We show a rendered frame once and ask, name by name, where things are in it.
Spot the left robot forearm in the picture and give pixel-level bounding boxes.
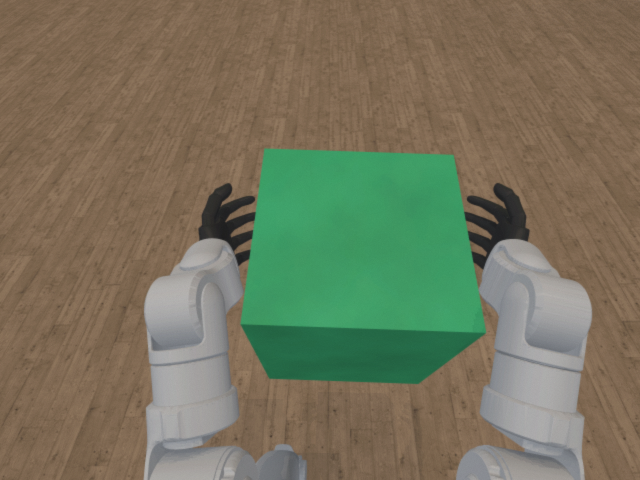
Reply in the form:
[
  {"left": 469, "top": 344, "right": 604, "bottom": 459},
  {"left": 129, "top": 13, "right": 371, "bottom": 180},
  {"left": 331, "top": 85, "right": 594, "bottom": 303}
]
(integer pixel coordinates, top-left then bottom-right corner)
[{"left": 144, "top": 238, "right": 244, "bottom": 480}]

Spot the robot left thigh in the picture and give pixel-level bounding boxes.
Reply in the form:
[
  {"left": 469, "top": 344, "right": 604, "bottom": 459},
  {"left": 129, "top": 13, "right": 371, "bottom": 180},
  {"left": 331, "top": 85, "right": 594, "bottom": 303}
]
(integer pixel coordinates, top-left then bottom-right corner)
[{"left": 256, "top": 450, "right": 307, "bottom": 480}]

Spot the robot right hand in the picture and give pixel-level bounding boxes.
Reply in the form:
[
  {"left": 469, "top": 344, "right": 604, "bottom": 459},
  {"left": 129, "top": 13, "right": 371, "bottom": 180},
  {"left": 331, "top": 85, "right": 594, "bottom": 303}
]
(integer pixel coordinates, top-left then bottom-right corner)
[{"left": 464, "top": 183, "right": 530, "bottom": 269}]

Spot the robot left hand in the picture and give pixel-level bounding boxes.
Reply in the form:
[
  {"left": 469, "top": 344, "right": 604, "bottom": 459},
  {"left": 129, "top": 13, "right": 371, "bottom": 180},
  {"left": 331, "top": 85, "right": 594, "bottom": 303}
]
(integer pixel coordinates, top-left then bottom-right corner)
[{"left": 198, "top": 183, "right": 256, "bottom": 266}]

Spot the robot left upper arm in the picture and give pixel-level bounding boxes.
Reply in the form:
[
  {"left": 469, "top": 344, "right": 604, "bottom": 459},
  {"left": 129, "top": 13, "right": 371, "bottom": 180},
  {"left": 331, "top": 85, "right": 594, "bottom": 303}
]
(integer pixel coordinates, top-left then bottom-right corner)
[{"left": 150, "top": 446, "right": 259, "bottom": 480}]

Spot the right robot forearm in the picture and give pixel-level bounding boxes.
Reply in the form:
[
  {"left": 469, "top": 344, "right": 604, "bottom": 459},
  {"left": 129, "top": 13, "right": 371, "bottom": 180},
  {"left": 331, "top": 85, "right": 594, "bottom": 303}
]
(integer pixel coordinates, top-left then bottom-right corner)
[{"left": 479, "top": 239, "right": 592, "bottom": 480}]

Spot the robot right upper arm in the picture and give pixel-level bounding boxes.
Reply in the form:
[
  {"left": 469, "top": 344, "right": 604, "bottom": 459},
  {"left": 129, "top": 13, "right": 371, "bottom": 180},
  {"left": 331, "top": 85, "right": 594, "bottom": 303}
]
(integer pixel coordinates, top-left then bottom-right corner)
[{"left": 456, "top": 445, "right": 574, "bottom": 480}]

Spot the carton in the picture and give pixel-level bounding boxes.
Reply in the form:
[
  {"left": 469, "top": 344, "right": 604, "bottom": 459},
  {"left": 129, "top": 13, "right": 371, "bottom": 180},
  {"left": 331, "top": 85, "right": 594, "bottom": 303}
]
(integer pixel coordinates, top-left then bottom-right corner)
[{"left": 240, "top": 148, "right": 486, "bottom": 384}]

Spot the robot left shin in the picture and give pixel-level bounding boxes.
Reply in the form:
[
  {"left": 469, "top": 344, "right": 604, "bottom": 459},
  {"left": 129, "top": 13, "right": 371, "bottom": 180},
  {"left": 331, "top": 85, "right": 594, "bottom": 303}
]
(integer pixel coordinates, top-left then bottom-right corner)
[{"left": 274, "top": 444, "right": 294, "bottom": 452}]

